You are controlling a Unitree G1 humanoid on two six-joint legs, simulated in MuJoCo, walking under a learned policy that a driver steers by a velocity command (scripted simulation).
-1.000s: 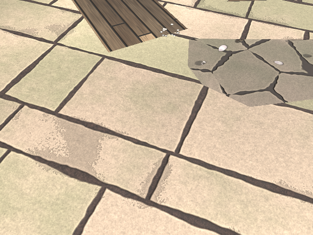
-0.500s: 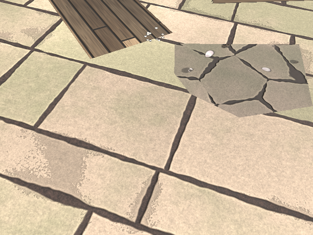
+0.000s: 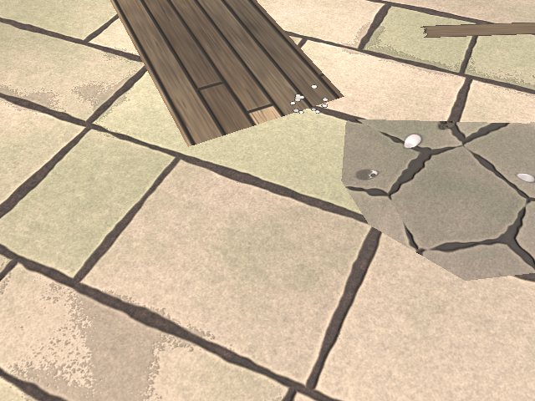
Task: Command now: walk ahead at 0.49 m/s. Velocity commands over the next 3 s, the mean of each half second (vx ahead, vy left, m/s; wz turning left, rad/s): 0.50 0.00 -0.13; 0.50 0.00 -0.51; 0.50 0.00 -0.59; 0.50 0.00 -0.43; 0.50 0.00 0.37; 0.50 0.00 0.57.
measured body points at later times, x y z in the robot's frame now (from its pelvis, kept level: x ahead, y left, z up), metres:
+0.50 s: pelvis +0.29 +0.06 +0.00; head +0.31 +0.07 +0.45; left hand +0.41 +0.34 -0.12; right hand +0.35 -0.22 -0.12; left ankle +0.30 +0.15 -0.75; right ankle +0.31 -0.10 -0.66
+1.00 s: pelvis +0.55 -0.05 -0.01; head +0.58 -0.07 +0.44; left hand +0.75 +0.18 -0.11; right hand +0.60 -0.36 -0.11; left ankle +0.61 +0.12 -0.66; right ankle +0.56 -0.11 -0.75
